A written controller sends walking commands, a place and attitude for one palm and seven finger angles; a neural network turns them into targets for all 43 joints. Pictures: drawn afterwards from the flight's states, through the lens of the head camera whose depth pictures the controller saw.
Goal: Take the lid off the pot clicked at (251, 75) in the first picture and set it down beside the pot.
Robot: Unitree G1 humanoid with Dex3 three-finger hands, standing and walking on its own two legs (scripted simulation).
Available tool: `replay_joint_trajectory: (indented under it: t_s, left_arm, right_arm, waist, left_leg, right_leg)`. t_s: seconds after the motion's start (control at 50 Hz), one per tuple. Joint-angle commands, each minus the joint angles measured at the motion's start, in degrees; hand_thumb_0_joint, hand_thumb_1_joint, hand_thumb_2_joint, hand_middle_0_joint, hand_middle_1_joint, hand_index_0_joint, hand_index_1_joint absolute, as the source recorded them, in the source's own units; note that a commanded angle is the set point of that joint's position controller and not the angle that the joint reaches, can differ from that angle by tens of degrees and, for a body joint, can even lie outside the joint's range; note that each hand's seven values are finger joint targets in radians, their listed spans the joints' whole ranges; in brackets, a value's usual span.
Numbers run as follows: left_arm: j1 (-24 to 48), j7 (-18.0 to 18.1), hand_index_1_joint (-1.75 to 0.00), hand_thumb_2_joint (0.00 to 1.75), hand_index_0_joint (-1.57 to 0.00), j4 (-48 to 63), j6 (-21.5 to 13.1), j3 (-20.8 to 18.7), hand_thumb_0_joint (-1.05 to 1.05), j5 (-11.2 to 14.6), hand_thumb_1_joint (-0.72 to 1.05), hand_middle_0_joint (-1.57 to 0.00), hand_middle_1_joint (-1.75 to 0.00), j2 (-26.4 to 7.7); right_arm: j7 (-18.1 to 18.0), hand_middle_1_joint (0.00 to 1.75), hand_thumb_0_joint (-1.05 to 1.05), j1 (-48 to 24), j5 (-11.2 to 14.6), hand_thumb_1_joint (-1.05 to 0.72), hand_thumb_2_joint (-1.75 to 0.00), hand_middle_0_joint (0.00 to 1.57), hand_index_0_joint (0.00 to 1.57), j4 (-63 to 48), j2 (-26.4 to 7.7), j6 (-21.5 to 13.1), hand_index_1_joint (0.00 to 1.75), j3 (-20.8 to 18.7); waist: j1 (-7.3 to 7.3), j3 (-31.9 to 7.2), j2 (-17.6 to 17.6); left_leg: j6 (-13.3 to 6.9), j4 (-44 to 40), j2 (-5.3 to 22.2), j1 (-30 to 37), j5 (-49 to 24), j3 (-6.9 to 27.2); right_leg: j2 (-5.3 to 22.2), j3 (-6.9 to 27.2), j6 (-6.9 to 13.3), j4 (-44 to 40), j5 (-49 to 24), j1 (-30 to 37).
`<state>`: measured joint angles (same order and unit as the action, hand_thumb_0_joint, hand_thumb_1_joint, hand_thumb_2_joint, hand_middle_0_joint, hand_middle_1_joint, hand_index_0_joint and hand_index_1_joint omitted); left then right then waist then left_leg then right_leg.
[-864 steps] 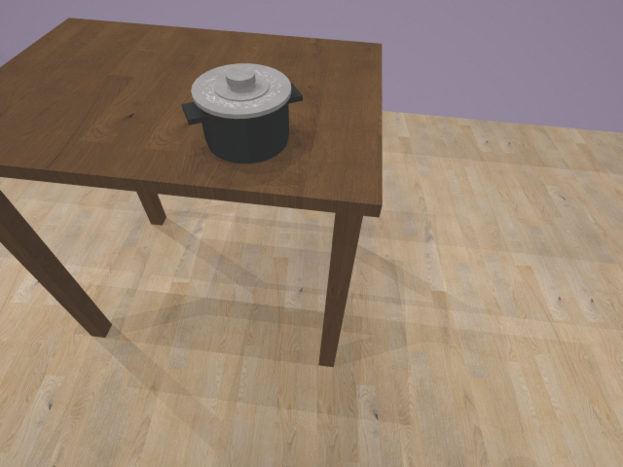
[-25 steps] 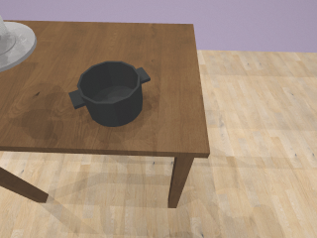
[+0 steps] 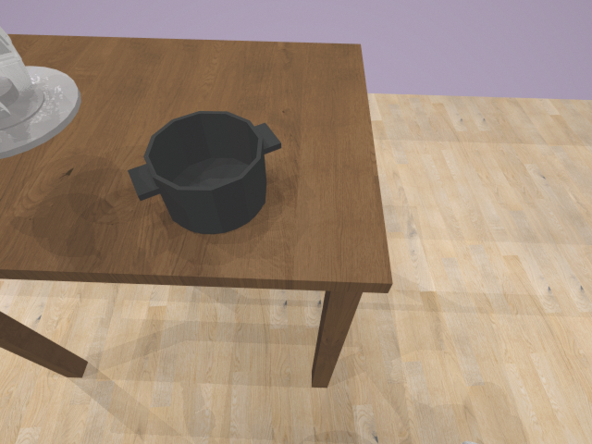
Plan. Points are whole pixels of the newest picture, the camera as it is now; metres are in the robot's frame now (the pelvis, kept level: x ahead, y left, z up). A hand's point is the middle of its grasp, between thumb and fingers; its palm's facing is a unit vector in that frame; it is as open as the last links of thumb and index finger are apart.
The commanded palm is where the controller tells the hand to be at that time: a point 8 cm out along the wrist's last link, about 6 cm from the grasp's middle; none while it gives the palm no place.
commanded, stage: lower the lid onto the table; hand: left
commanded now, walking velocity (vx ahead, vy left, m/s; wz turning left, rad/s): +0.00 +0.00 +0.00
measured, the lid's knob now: out of the picture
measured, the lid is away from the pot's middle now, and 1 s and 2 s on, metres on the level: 0.23 0.24 0.25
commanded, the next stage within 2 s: none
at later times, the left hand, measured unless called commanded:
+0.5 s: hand (3, 114) +0.46 +0.32 +0.20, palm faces -0.34 -0.17 -0.93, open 7.6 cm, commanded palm +0.48 +0.32 +0.27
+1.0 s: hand (8, 140) +0.46 +0.34 +0.17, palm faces -0.38 -0.19 -0.91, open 7.6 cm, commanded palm +0.48 +0.33 +0.23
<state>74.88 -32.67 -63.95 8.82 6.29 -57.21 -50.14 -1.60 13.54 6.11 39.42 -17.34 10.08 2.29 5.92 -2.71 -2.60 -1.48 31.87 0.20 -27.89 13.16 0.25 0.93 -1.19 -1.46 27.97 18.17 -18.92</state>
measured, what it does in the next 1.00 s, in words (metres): stands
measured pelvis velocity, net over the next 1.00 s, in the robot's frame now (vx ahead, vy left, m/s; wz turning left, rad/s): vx -0.01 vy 0.01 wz -0.02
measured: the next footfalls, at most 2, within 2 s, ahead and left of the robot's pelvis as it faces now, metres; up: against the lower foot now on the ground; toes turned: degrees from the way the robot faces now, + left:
none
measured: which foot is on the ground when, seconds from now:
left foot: down 0.00-1.00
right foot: down 0.00-1.00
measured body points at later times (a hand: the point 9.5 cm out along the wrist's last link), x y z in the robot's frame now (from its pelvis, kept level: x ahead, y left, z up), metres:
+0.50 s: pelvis -0.01 +0.01 +0.00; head +0.06 +0.01 +0.44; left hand +0.48 +0.33 +0.26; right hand +0.04 -0.27 -0.13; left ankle +0.02 +0.10 -0.73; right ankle -0.05 -0.14 -0.73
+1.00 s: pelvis -0.01 +0.01 -0.01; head +0.06 +0.02 +0.44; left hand +0.47 +0.34 +0.22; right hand +0.03 -0.27 -0.13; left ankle +0.02 +0.10 -0.73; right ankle -0.05 -0.14 -0.73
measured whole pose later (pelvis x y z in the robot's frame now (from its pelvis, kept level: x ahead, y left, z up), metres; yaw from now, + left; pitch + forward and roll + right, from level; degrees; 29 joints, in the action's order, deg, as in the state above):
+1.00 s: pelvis -0.01 +0.01 -0.01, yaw -1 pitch +11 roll -2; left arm 69.1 -30.4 -66.9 2.5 4.4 -56.1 -50.9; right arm -2.9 15.9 6.4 39.7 -17.3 10.5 1.8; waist 7.0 -3.3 -1.9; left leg -2.1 36.9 1.0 -32.9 15.0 -0.3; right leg 0.3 -0.4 -2.0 31.5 19.0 -23.5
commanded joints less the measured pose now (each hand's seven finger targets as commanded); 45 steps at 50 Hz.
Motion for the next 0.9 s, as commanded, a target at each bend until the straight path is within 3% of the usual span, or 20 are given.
replay_joint_trajectory:
  t_s: [0.0,0.02,0.1,0.18,0.2,0.28,0.3,0.32,0.38,0.4,0.44,0.52,0.58,0.68,0.7,0.72,0.74,0.78,0.84,0.88]
  left_arm:
    - [27.99,2.66,-1.00,1.03,-0.89,10.59,-0.68,-1.37,0.00,0.05,0.60,-0.85,-0.99,-14.08]
    - [31.39,3.11,-1.00,1.03,-0.89,14.04,-0.64,-2.94,0.00,-0.49,0.60,-0.85,-0.99,-16.46]
    - [28.65,2.80,-1.00,1.03,-0.89,11.56,-1.21,-1.05,0.00,0.34,0.60,-0.85,-0.99,-13.71]
    - [30.59,3.48,-1.00,1.03,-0.89,11.78,-1.53,-2.79,0.00,-0.29,0.60,-0.85,-0.99,-15.90]
    - [29.75,3.03,-1.00,1.03,-0.89,13.16,-2.00,0.09,0.00,0.61,0.60,-0.85,-0.99,-12.10]
    - [29.96,3.69,-1.00,1.03,-0.89,10.26,-2.11,-1.67,0.00,-0.12,0.60,-0.85,-0.99,-14.48]
    - [30.23,3.28,-1.00,1.03,-0.89,12.86,-2.60,0.07,0.00,0.84,0.60,-0.85,-0.99,-12.11]
    - [32.12,3.77,-1.00,1.03,-0.89,13.72,-2.40,-0.91,0.00,0.23,0.60,-0.85,-0.99,-13.26]
    - [29.41,3.95,-1.00,1.03,-0.89,9.55,-2.75,-2.59,0.00,-0.30,0.60,-0.85,-0.99,-14.75]
    - [28.11,3.48,-1.00,1.03,-0.89,10.19,-3.19,-0.50,0.00,0.73,0.60,-0.85,-0.99,-12.21]
    - [29.62,4.17,-1.00,1.03,-0.89,10.78,-3.40,-3.07,0.00,-0.15,0.60,-0.85,-0.99,-15.40]
    - [29.27,4.32,-1.00,1.03,-0.89,10.99,-3.77,-2.25,0.00,0.14,0.60,-0.85,-0.99,-14.11]
    - [25.72,4.43,-1.00,1.03,-0.89,5.95,-3.98,-2.69,0.00,-0.07,0.60,-0.85,-0.99,-14.91]
    - [29.95,4.91,-1.00,1.03,-0.89,10.65,-4.76,-3.30,0.00,-0.10,0.60,-0.85,-0.99,-16.72]
    - [29.60,4.63,-1.00,1.03,-0.89,13.97,-5.51,-2.72,0.00,0.74,0.60,-0.85,-0.99,-15.45]
    - [29.49,5.10,-1.00,1.03,-0.89,13.17,-5.51,-5.16,0.00,-0.15,0.60,-0.85,-0.99,-18.20]
    - [28.16,4.84,-1.00,1.03,-0.89,11.49,-5.52,-3.48,0.00,0.02,0.60,-0.85,-0.99,-15.64]
    - [24.69,4.76,-1.00,1.03,-0.89,7.91,-5.47,-5.33,0.00,0.18,0.60,-0.85,-0.99,-17.50]
    - [23.65,4.82,-1.00,1.03,-0.89,7.43,-5.81,-4.09,0.00,0.54,0.60,-0.85,-0.99,-15.95]
    - [24.80,5.01,-1.00,1.03,-0.89,9.70,-5.98,-5.50,0.00,0.46,0.60,-0.85,-0.99,-18.53]
  right_arm:
    - [-1.08,0.30,0.00,1.65,0.31,-0.90,-0.90,0.20,0.20,-4.72,-9.66,-1.49,0.30,-3.17]
    - [-0.81,0.30,0.00,1.83,-0.02,-0.90,-0.90,0.20,0.20,-4.18,-9.77,-1.01,0.30,-3.42]
    - [-1.29,0.30,0.00,2.46,0.34,-0.90,-0.90,0.20,0.20,-4.19,-9.66,-1.80,0.30,-3.28]
    - [-1.28,0.30,0.00,3.00,0.02,-0.90,-0.90,0.20,0.20,-3.38,-9.83,-1.67,0.30,-3.59]
    - [-1.39,0.30,0.00,2.56,0.18,-0.90,-0.90,0.20,0.20,-3.88,-9.60,-2.22,0.30,-3.50]
    - [-1.54,0.30,0.00,3.50,-0.03,-0.90,-0.90,0.20,0.20,-2.88,-9.91,-1.83,0.30,-3.63]
    - [-1.61,0.30,0.00,2.94,0.23,-0.90,-0.90,0.20,0.20,-3.37,-9.84,-2.29,0.30,-3.53]
    - [-1.38,0.30,0.00,3.60,-0.28,-0.90,-0.90,0.20,0.20,-2.78,-9.83,-1.88,0.30,-3.82]
    - [-1.60,0.30,0.00,4.24,-0.22,-0.90,-0.90,0.20,0.20,-2.77,-9.92,-2.00,0.30,-3.82]
    - [-1.71,0.30,0.00,3.68,0.20,-0.90,-0.90,0.20,0.20,-3.30,-9.87,-2.37,0.30,-3.59]
    - [-1.64,0.30,0.00,4.00,-0.22,-0.90,-0.90,0.20,0.20,-3.02,-10.04,-1.79,0.30,-3.87]
    - [-1.65,0.30,0.00,4.28,-0.18,-0.90,-0.90,0.20,0.20,-2.97,-10.13,-1.47,0.30,-4.05]
    - [-1.87,0.30,0.00,4.54,0.03,-0.90,-0.90,0.20,0.20,-3.19,-10.11,-1.30,0.30,-3.84]
    - [-2.18,0.30,0.00,4.96,0.04,-0.90,-0.90,0.20,0.20,-3.36,-10.29,-1.30,0.30,-4.01]
    - [-2.37,0.30,0.00,4.36,0.22,-0.90,-0.90,0.20,0.20,-4.15,-10.03,-1.82,0.30,-3.83]
    - [-2.21,0.30,0.00,5.34,-0.31,-0.90,-0.90,0.20,0.20,-3.52,-10.08,-1.54,0.30,-4.11]
    - [-2.30,0.30,0.00,5.52,-0.05,-0.90,-0.90,0.20,0.20,-3.31,-9.87,-1.64,0.30,-4.26]
    - [-2.10,0.30,0.00,5.89,0.02,-0.90,-0.90,0.20,0.20,-3.29,-10.26,-1.38,0.30,-4.24]
    - [-2.16,0.30,0.00,5.52,0.10,-0.90,-0.90,0.20,0.20,-3.35,-10.23,-0.94,0.30,-4.21]
    - [-2.07,0.30,0.00,5.34,0.13,-0.90,-0.90,0.20,0.20,-3.66,-10.38,-0.79,0.30,-4.21]
  waist:
    - [0.24,-22.03,-4.16]
    - [0.06,-25.74,-4.93]
    - [0.61,-23.48,-5.00]
    - [0.65,-24.09,-4.94]
    - [0.78,-24.29,-7.93]
    - [1.03,-23.54,-4.58]
    - [0.87,-24.44,-7.80]
    - [0.98,-26.35,-8.06]
    - [0.84,-24.08,-5.25]
    - [0.94,-23.36,-6.42]
    - [0.63,-25.09,-6.32]
    - [0.90,-25.64,-5.60]
    - [1.10,-21.90,-2.91]
    - [1.09,-25.77,-6.32]
    - [0.61,-28.11,-9.09]
    - [0.53,-29.85,-9.11]
    - [1.12,-27.93,-8.22]
    - [0.87,-25.25,-4.23]
    - [1.09,-23.80,-4.45]
    - [0.76,-25.06,-6.28]
  left_leg:
    - [-3.06,0.13,-1.73,22.20,-23.21,-0.04]
    - [-2.96,0.12,-1.54,23.92,-23.71,0.42]
    - [-3.08,0.43,-1.49,23.79,-23.96,0.51]
    - [-3.18,0.55,-1.75,23.74,-21.97,0.95]
    - [-2.97,0.96,-1.42,25.54,-25.96,0.87]
    - [-3.11,0.56,-1.77,22.87,-19.53,0.85]
    - [-2.85,0.86,-1.27,24.98,-24.09,1.00]
    - [-2.64,0.94,-1.17,26.48,-23.62,1.61]
    - [-2.95,1.05,-1.58,23.69,-20.72,1.20]
    - [-2.78,1.09,-1.39,23.83,-23.13,1.01]
    - [-2.88,1.39,-1.43,23.84,-21.37,1.08]
    - [-2.69,1.44,-0.98,24.15,-21.64,1.16]
    - [-2.96,1.54,-1.68,19.87,-16.91,0.33]
    - [-3.10,2.12,-1.30,22.37,-19.03,0.53]
    - [-2.93,2.80,-0.82,25.58,-25.35,0.83]
    - [-2.84,3.39,-0.76,26.58,-25.97,1.38]
    - [-3.07,3.95,-0.85,26.14,-26.90,1.16]
    - [-3.06,3.43,-1.19,22.13,-22.27,0.82]
    - [-3.03,3.75,-1.17,21.15,-21.62,0.37]
    - [-3.05,3.69,-1.24,21.24,-21.32,0.31]
  right_leg:
    - [-3.46,-2.30,2.97,-2.24,-19.13,-1.84]
    - [-3.40,-1.78,2.56,-2.14,-18.91,-0.93]
    - [-3.66,-2.47,2.95,-2.22,-18.32,-2.91]
    - [-3.81,-2.25,2.82,-2.31,-17.17,-3.16]
    - [-3.85,-2.72,3.15,-1.93,-18.02,-4.79]
    - [-3.99,-2.38,2.87,-2.29,-15.76,-4.17]
    - [-3.86,-2.79,3.21,-1.72,-16.93,-5.17]
    - [-4.05,-2.51,2.87,-1.95,-15.21,-5.67]
    - [-4.20,-2.59,2.92,-1.88,-15.22,-5.25]
    - [-4.16,-2.89,3.18,-1.58,-16.14,-5.95]
    - [-4.12,-2.41,2.96,-1.44,-15.53,-5.52]
    - [-4.18,-2.50,2.76,-1.11,-15.09,-6.28]
    - [-4.32,-2.43,2.76,-1.18,-14.69,-5.94]
    - [-4.23,-2.12,2.72,-0.59,-15.66,-5.93]
    - [-4.26,-2.50,3.03,0.21,-17.25,-6.65]
    - [-4.45,-2.08,2.66,0.19,-16.67,-6.58]
    - [-4.48,-2.32,2.69,0.16,-17.53,-7.76]
    - [-4.65,-2.43,2.53,0.09,-16.67,-6.66]
    - [-4.58,-2.46,2.58,0.39,-16.57,-7.62]
    - [-4.51,-2.18,2.69,0.50,-17.06,-6.64]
